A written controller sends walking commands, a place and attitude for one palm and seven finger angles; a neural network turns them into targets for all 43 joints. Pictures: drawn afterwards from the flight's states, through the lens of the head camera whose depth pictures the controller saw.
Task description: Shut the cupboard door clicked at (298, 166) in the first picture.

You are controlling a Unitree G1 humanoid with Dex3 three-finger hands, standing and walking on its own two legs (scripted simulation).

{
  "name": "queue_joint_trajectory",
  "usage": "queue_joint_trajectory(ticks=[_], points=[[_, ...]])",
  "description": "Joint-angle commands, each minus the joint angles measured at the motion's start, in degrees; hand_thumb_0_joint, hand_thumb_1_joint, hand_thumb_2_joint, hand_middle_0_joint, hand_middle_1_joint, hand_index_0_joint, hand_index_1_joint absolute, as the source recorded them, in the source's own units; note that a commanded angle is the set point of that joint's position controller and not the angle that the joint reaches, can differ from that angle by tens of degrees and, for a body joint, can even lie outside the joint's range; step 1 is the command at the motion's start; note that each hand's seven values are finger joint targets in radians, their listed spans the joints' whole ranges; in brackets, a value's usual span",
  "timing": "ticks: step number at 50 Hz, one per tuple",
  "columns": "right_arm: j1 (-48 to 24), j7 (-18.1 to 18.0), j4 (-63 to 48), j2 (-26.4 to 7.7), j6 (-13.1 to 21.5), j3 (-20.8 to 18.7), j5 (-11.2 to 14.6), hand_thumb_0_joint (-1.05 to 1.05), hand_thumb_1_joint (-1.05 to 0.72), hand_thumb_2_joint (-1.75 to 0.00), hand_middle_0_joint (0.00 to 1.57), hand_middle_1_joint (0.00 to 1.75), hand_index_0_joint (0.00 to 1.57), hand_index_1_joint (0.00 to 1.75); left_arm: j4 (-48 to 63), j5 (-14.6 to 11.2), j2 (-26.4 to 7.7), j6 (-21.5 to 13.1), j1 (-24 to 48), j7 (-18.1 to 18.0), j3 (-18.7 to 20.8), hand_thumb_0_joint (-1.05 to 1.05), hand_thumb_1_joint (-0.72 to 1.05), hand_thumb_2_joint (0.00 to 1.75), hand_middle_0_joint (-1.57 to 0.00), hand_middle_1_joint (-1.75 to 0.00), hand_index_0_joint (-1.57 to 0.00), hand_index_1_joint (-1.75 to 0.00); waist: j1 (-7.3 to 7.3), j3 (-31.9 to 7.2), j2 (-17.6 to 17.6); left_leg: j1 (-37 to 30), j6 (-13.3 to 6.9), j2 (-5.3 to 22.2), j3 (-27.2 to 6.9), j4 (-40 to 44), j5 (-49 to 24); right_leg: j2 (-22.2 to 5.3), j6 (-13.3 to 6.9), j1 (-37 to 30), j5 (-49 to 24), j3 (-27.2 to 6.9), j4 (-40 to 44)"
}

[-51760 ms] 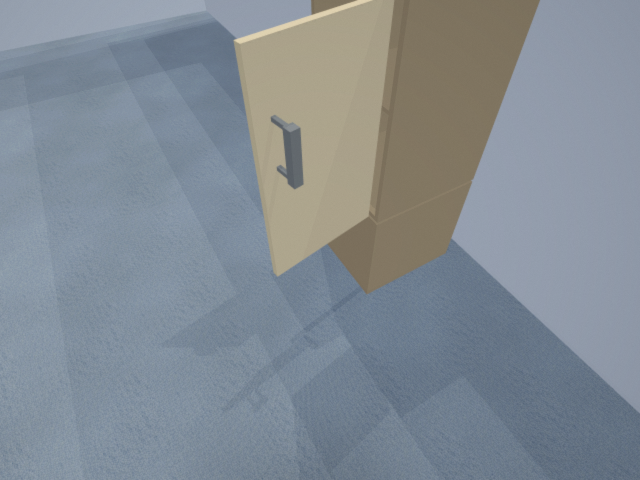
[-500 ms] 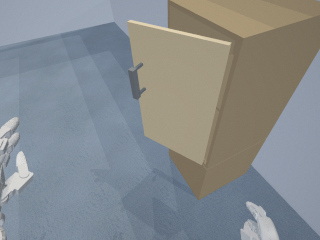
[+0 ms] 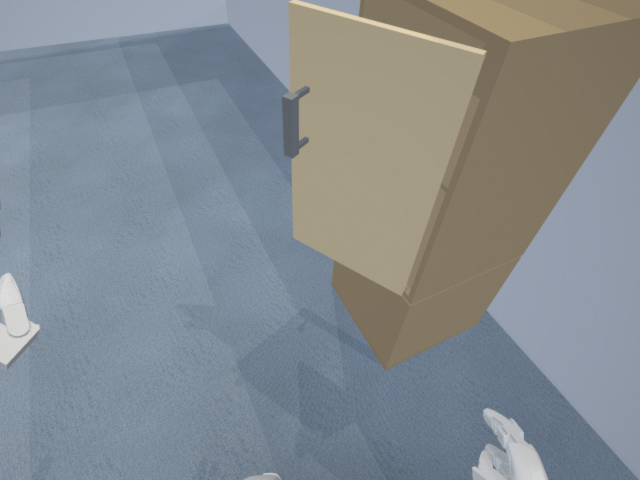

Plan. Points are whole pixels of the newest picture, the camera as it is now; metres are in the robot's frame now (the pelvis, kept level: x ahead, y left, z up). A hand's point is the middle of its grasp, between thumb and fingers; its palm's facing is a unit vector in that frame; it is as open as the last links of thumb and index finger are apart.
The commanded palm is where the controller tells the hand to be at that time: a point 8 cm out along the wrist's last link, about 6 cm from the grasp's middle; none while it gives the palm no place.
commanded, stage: step back with the hand held close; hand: left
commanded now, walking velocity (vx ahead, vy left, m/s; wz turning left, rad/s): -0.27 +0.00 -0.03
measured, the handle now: (297, 122) +0.74 +0.09 +0.06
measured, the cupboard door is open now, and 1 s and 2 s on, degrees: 29 29 29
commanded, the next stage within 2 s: stop stepping back and stand still in 0.42 s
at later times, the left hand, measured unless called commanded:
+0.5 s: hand out of the picture +0.08 +0.28 +0.19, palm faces +0.46 -0.79 -0.41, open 7.4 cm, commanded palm +0.03 +0.31 +0.19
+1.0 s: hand out of the picture +0.00 +0.30 +0.19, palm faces +0.39 -0.82 -0.41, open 7.4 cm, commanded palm -0.04 +0.34 +0.19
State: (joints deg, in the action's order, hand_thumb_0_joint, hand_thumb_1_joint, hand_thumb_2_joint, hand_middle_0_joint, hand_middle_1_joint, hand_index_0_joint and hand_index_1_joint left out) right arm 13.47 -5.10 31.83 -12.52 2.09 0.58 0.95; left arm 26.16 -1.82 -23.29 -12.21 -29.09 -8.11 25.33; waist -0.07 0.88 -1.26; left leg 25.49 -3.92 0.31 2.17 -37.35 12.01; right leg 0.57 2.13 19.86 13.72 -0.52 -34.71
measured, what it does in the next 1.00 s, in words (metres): walks backwards: right foot, then left foot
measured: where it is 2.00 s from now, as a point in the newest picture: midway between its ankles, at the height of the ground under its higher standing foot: outside the picture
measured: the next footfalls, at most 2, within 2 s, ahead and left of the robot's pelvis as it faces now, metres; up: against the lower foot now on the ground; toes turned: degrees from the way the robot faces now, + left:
right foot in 0.46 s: -0.11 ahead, -0.12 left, +0.00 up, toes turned +0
left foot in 0.62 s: -0.03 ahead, +0.12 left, +0.00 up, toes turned +1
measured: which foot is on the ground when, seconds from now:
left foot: down 0.00-0.46, up 0.48-0.60, down 0.62-0.90, up 0.92-1.00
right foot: down 0.00-0.24, up 0.26-0.44, down 0.46-0.64, up 0.66-0.86, down 0.88-1.00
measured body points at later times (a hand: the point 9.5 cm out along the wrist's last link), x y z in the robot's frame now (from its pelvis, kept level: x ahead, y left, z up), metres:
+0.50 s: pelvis -0.11 +0.01 +0.00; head -0.11 +0.03 +0.45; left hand +0.05 +0.32 +0.21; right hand +0.06 -0.22 -0.08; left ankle +0.07 +0.09 -0.71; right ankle -0.15 -0.12 -0.72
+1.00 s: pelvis -0.21 +0.05 +0.01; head -0.24 +0.07 +0.46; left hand -0.02 +0.35 +0.21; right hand -0.10 -0.20 -0.08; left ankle -0.12 +0.13 -0.69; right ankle -0.24 -0.03 -0.72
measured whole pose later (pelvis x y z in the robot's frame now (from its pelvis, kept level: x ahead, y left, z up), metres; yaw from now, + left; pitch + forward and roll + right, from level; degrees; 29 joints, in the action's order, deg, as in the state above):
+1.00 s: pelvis -0.21 +0.05 +0.01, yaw -5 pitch -2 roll -2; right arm 16.2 -4.0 38.6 -12.2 1.9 0.3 -0.4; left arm 27.1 -3.4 -25.2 -8.5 -31.3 -9.9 22.8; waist 0.1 -4.3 -0.2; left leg 28.1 1.1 0.8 2.4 -47.0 18.9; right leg 4.7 -4.8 9.0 17.2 2.8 -27.5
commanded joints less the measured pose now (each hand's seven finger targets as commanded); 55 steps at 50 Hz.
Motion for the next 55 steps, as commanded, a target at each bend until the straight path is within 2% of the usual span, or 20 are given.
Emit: queue_joint_trajectory(ticks=[1, 4, 7, 10, 12, 14, 19, 21, 23, 25, 27, 29, 30, 31, 34, 41, 45, 47, 50, 55], points=[[-5.43, -0.37, -8.52, -8.41, 4.25, -3.94, -0.31, 0.0, -0.9, -0.9, 0.2, 0.3, 0.2, 0.3, 14.05, 0.25, -10.11, -4.63, 4.67, -1.44, 6.54, 0.0, 0.9, 0.9, -0.2, -0.3, -0.2, -0.3, 0.16, -3.53, -3.72, 14.42, -0.51, 5.84, -7.1, 13.92, 29.32, -1.68, -3.45, -10.45, 9.88, -6.89, 3.74], [-4.49, 0.11, -6.32, -6.67, 4.45, -3.45, -1.05, 0.0, -0.9, -0.9, 0.2, 0.3, 0.2, 0.3, 13.76, -0.34, -11.01, -4.93, 5.0, -2.22, 5.9, 0.0, 0.9, 0.9, -0.2, -0.3, -0.2, -0.3, 0.77, -3.09, 5.53, -0.79, 2.78, 1.57, -3.55, 0.95, 17.28, -9.68, -7.21, 7.52, 17.99, -15.59, 15.95], [-3.91, 0.31, -4.39, -6.55, 3.87, -3.51, -1.16, 0.0, -0.9, -0.9, 0.2, 0.3, 0.2, 0.3, 12.44, -0.46, -11.95, -4.7, 6.62, -3.4, 5.78, 0.0, 0.9, 0.9, -0.2, -0.3, -0.2, -0.3, 1.55, -4.31, 7.77, -7.52, 3.47, 0.23, -2.04, -4.1, 11.14, -12.69, -7.85, 12.61, 13.58, -14.54, 17.89], [-5.05, -0.28, -5.56, -7.08, 4.04, -3.2, -0.53, 0.0, -0.9, -0.9, 0.2, 0.3, 0.2, 0.3, 13.79, -0.72, -12.5, -5.51, 5.6, -3.5, 6.35, 0.0, 0.9, 0.9, -0.2, -0.3, -0.2, -0.3, 1.75, -3.33, 0.2, -4.34, 1.21, 4.66, -8.55, 8.32, 19.03, -5.55, -4.03, 12.11, 17.18, -6.43, 10.39], [-7.53, -1.06, -6.59, -8.72, 5.26, -3.41, -0.5, 0.0, -0.9, -0.9, 0.2, 0.3, 0.2, 0.3, 14.64, -0.17, -12.07, -6.19, 4.78, -3.34, 8.27, 0.0, 0.9, 0.9, -0.2, -0.3, -0.2, -0.3, 0.55, -4.48, -17.28, 16.29, -3.62, 16.67, -23.55, 30.13, 38.89, 4.64, -0.79, -7.84, 10.57, 1.02, -15.52], [-7.06, -0.34, -5.85, -6.64, 6.3, -4.44, -1.23, 0.0, -0.9, -0.9, 0.2, 0.3, 0.2, 0.3, 18.59, -1.2, -14.69, -6.76, 6.23, -2.61, 10.79, 0.0, 0.9, 0.9, -0.2, -0.3, -0.2, -0.3, -0.25, -9.96, -11.36, 11.44, -3.34, 18.34, -20.48, 29.24, 25.57, 5.14, -1.58, -8.37, 14.02, 0.26, -26.31], [-7.36, 1.41, -4.49, -6.51, 7.96, -4.15, -0.71, 0.0, -0.9, -0.9, 0.2, 0.3, 0.2, 0.3, 13.21, -3.31, -10.96, -6.55, -2.38, -1.7, 7.73, 0.0, 0.9, 0.9, -0.2, -0.3, -0.2, -0.3, -0.29, -8.17, -13.92, 3.52, 2.64, 15.36, -8.38, 26.78, 22.12, 4.13, -3.06, -8.8, 18.04, 4.48, -2.73], [-6.23, 1.7, -3.39, -6.17, 7.21, -4.07, -1.31, 0.0, -0.9, -0.9, 0.2, 0.3, 0.2, 0.3, 13.61, -3.21, -11.73, -6.79, 0.8, -1.24, 6.84, 0.0, 0.9, 0.9, -0.2, -0.3, -0.2, -0.3, 0.25, -7.24, -6.76, -1.49, 6.13, 11.85, -4.23, 18.17, 18.73, -1.33, -5.27, -4.91, 16.77, -1.93, 12.07], [-5.45, 1.47, -1.64, -4.06, 6.8, -3.24, -1.93, 0.0, -0.9, -0.9, 0.2, 0.3, 0.2, 0.3, 15.83, -2.03, -14.87, -7.35, 7.53, -2.3, 7.11, 0.0, 0.9, 0.9, -0.2, -0.3, -0.2, -0.3, 0.58, -7.03, 9.84, -12.36, 8.38, 3.35, 1.71, -7.19, 7.63, -18.71, -11.97, 11.72, 7.95, -21.93, 25.52], [-7.58, 1.02, -2.13, -4.58, 6.25, -3.33, -0.91, 0.0, -0.9, -0.9, 0.2, 0.3, 0.2, 0.3, 12.89, -0.7, -12.76, -4.43, 9.18, -2.37, 3.27, 0.0, 0.9, 0.9, -0.2, -0.3, -0.2, -0.3, -0.26, -5.01, 16.06, -3.8, 6.42, 0.97, -2.56, -19.12, 11.75, -18.39, -12.41, 8.07, -9.04, -17.32, 18.98], [-8.47, 0.1, -2.74, -4.56, 5.25, -2.17, -1.34, 0.0, -0.9, -0.9, 0.2, 0.3, 0.2, 0.3, 13.32, -0.41, -13.67, -3.0, 12.07, -2.47, 4.01, 0.0, 0.9, 0.9, -0.2, -0.3, -0.2, -0.3, 0.7, -2.86, 9.76, -3.35, 5.98, 1.98, -2.09, -11.44, 9.74, -15.5, -9.98, 5.24, -17.01, -11.44, 13.52], [-5.64, -0.7, -2.59, -5.5, 4.74, -2.17, -0.69, 0.0, -0.9, -0.9, 0.2, 0.3, 0.2, 0.3, 10.81, -0.82, -11.84, -2.08, 9.25, -2.47, 4.01, 0.0, 0.9, 0.9, -0.2, -0.3, -0.2, -0.3, 1.51, -3.99, 0.02, -9.81, 4.96, 0.98, -0.83, 8.08, 1.63, -9.08, -5.95, 2.36, -11.66, -5.51, 7.47], [-5.91, -0.86, -3.73, -7.15, 5.3, -2.73, -0.42, 0.0, -0.9, -0.9, 0.2, 0.3, 0.2, 0.3, 12.97, -1.13, -11.86, -2.33, 9.87, -2.36, 4.19, 0.0, 0.9, 0.9, -0.2, -0.3, -0.2, -0.3, 0.88, -3.93, -7.19, -10.37, 3.09, 5.68, -6.43, 14.7, -0.6, -4.0, -3.22, 2.77, -2.45, -3.34, 4.08], [-5.93, -0.88, -4.8, -7.73, 6.15, -2.92, -0.16, 0.0, -0.9, -0.9, 0.2, 0.3, 0.2, 0.3, 14.69, -1.21, -12.38, -2.71, 8.81, -2.46, 5.35, 0.0, 0.9, 0.9, -0.2, -0.3, -0.2, -0.3, 0.02, -6.52, -12.28, -9.51, 0.99, 11.86, -13.8, 20.78, 4.26, 0.15, -1.3, -0.2, 4.49, -0.59, 0.98], [-5.73, -0.19, -5.51, -6.72, 6.9, -2.52, -0.74, 0.0, -0.9, -0.9, 0.2, 0.3, 0.2, 0.3, 17.24, -1.58, -11.99, -2.26, 1.89, -2.15, 7.5, 0.0, 0.9, 0.9, -0.2, -0.3, -0.2, -0.3, 0.8, -7.46, -18.11, -3.27, 2.78, 15.94, -24.16, 35.99, 37.15, 4.37, -1.16, -3.85, 13.66, 0.46, -9.98], [-4.54, 0.68, -5.51, -6.29, 5.37, -2.34, -1.44, 0.0, -0.9, -0.9, 0.2, 0.3, 0.2, 0.3, 17.49, -1.63, -11.28, 0.97, -3.63, -2.32, 4.76, 0.0, 0.9, 0.9, -0.2, -0.3, -0.2, -0.3, 1.25, -7.45, -9.83, -5.34, 6.25, 7.66, -5.69, 26.25, 19.8, 4.21, -4.42, -15.73, 9.2, 5.36, 13.13], [-3.67, 0.39, -3.7, -6.51, 3.11, -2.87, -2.47, 0.0, -0.9, -0.9, 0.2, 0.3, 0.2, 0.3, 13.2, -2.12, -15.37, 1.1, 3.14, -2.95, 8.23, 0.0, 0.9, 0.9, -0.2, -0.3, -0.2, -0.3, 1.77, -5.4, 5.06, -5.81, 5.21, 3.2, -0.3, -2.73, 5.83, -14.58, -13.96, -2.84, 18.15, -15.61, 23.43], [-4.46, 0.55, -3.24, -7.15, 2.49, -3.96, -0.84, 0.0, -0.9, -0.9, 0.2, 0.3, 0.2, 0.3, 8.23, -1.79, -11.1, 2.18, 3.22, -3.3, 4.71, 0.0, 0.9, 0.9, -0.2, -0.3, -0.2, -0.3, 0.63, -0.65, 13.25, 4.41, 5.18, 1.23, -2.73, -17.44, 9.97, -17.61, -15.72, 0.43, 31.81, -23.23, 26.8], [-5.82, 0.16, -2.86, -6.44, 2.9, -2.51, -0.97, 0.0, -0.9, -0.9, 0.2, 0.3, 0.2, 0.3, 7.47, -0.5, -10.85, 0.31, 7.37, -3.23, 2.81, 0.0, 0.9, 0.9, -0.2, -0.3, -0.2, -0.3, 1.08, 4.69, 5.88, 6.28, 4.3, 4.2, -2.48, -14.19, 8.61, -15.95, -14.27, -0.11, 20.65, -15.1, 24.08], [-5.14, -1.04, -2.69, -6.33, 5.16, -2.42, -1.45, 0.0, -0.9, -0.9, 0.2, 0.3, 0.2, 0.3, 13.9, 0.51, -11.53, -1.49, 9.92, -3.81, 2.47, 0.0, 0.9, 0.9, -0.2, -0.3, -0.2, -0.3, 1.27, 2.51, -0.98, -12.52, 2.56, 2.21, 2.86, 6.98, 8.11, -10.18, -10.19, 4.08, 21.63, -6.73, 16.22]])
